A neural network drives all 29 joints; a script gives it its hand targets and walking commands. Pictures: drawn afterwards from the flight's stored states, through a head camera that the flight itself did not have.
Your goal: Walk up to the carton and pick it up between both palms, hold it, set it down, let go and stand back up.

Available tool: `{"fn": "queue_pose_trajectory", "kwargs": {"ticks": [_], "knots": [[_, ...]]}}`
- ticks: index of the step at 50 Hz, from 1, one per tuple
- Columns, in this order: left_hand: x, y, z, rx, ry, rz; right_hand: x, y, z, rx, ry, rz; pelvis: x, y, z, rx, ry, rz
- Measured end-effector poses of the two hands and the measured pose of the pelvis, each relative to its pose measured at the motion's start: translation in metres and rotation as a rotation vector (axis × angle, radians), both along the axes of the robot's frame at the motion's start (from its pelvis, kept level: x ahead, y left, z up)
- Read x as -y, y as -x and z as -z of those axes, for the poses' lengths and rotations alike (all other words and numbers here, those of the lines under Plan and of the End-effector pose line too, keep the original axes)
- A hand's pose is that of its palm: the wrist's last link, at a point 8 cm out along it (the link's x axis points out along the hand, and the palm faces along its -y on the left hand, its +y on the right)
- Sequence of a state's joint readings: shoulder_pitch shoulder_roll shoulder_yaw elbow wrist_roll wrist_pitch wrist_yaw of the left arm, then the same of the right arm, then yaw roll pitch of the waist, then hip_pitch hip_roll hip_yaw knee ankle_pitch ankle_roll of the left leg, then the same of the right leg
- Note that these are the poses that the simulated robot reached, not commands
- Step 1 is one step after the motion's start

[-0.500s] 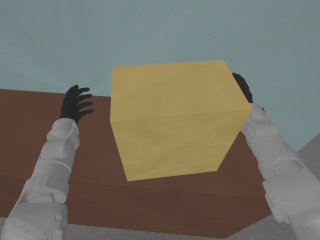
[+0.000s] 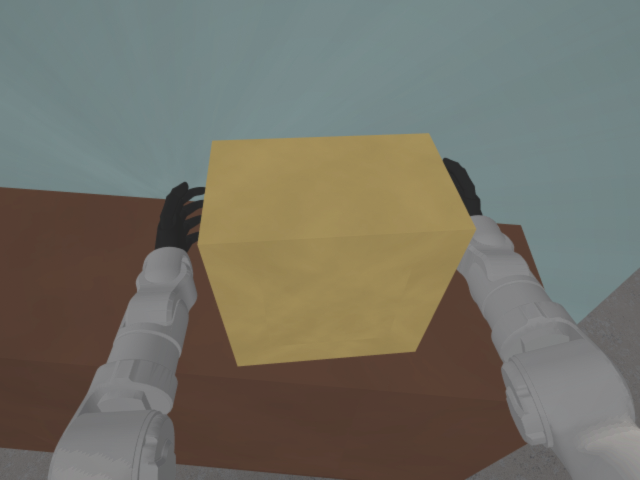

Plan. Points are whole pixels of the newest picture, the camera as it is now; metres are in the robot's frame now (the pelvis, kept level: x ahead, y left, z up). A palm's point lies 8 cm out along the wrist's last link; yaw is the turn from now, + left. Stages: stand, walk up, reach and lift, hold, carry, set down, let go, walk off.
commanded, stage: reach and lift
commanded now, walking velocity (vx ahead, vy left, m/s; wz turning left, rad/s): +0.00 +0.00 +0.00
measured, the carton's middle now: (325, 258) +0.41 +0.05 +0.06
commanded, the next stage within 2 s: none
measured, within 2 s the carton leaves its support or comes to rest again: leaves its support in 1.54 s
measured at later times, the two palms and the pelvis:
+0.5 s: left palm (181, 246) +0.38 +0.23 +0.09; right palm (459, 219) +0.46 -0.12 +0.11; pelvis +0.00 +0.00 +0.00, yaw +0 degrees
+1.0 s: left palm (179, 249) +0.37 +0.23 +0.09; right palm (461, 225) +0.44 -0.12 +0.12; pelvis +0.01 +0.01 +0.01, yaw +0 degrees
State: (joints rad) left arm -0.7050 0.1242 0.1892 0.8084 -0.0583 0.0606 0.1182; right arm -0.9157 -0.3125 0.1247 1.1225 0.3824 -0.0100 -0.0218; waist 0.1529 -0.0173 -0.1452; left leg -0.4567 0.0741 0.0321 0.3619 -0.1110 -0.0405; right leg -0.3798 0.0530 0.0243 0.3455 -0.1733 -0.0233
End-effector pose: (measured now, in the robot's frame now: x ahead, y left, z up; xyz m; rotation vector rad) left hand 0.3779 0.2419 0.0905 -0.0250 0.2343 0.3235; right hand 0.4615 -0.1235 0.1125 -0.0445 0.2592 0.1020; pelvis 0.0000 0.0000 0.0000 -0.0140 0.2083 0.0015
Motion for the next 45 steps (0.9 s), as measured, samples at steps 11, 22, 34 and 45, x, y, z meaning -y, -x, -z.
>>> {"fn": "queue_pose_trajectory", "kwargs": {"ticks": [11,22,34,45], "knots": [[0.005,-0.001,0.0,0.0,0.004,0.006,-0.001,0.001,0.0,-0.004,-0.003,0.007,-0.002,0.001,0.0,0.004,0.001,0.001],[0.009,-0.001,0.001,0.002,0.012,-0.007,-0.004,0.002,0.0,-0.007,-0.006,0.012,-0.002,0.001,0.0,0.006,0.001,0.004],[0.008,0.002,0.002,0.013,0.01,-0.02,-0.007,0.005,0.0,-0.004,-0.009,0.012,-0.002,0.001,-0.002,0.017,0.0,0.001],[0.008,0.004,0.001,0.03,0.001,0.015,-0.005,0.016,-0.003,0.062,0.055,0.006,-0.006,-0.006,-0.007,0.09,-0.011,-0.004]]}}
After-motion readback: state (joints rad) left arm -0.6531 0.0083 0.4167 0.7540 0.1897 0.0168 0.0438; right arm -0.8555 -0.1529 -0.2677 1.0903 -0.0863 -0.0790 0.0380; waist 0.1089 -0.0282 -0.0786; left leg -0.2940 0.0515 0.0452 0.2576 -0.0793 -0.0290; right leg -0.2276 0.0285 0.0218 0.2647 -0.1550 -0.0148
